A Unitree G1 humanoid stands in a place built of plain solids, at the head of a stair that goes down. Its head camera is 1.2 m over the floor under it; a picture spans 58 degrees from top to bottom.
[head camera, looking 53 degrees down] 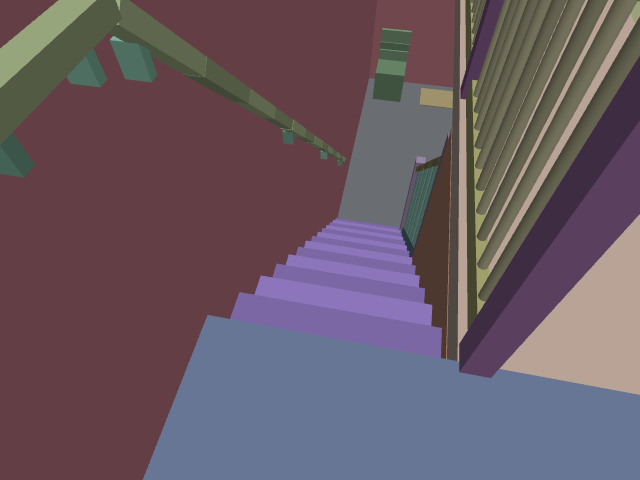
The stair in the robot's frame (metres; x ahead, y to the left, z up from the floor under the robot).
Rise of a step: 0.21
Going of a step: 0.21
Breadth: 0.75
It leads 11 degrees to the right of straight ahead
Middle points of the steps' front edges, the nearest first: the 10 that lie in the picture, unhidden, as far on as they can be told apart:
0.54 -0.02 0.00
0.75 -0.07 -0.21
0.95 -0.11 -0.42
1.15 -0.15 -0.62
1.36 -0.19 -0.83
1.56 -0.23 -1.04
1.77 -0.27 -1.25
1.97 -0.31 -1.46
2.17 -0.35 -1.66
2.38 -0.39 -1.87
